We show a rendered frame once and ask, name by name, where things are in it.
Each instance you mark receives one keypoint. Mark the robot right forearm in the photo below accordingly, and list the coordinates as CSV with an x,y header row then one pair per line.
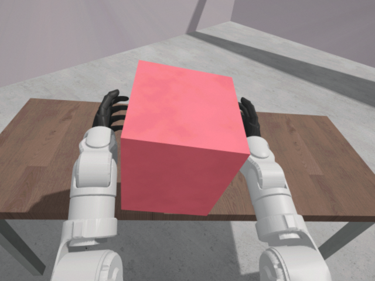
x,y
278,223

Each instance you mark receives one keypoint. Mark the table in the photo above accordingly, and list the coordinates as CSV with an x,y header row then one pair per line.
x,y
327,179

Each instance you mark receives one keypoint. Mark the carton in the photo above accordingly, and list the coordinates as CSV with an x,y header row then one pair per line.
x,y
183,140

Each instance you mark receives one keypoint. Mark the robot left upper arm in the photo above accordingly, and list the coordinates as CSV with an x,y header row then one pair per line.
x,y
100,265

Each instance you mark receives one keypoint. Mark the robot right hand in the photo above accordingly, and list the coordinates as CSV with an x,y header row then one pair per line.
x,y
250,118

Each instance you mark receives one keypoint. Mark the robot left hand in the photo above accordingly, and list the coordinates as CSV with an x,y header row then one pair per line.
x,y
104,116

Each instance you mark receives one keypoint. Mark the robot left forearm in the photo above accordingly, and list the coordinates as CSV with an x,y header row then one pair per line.
x,y
93,191

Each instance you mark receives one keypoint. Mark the robot right upper arm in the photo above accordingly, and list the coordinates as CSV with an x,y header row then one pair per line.
x,y
292,263

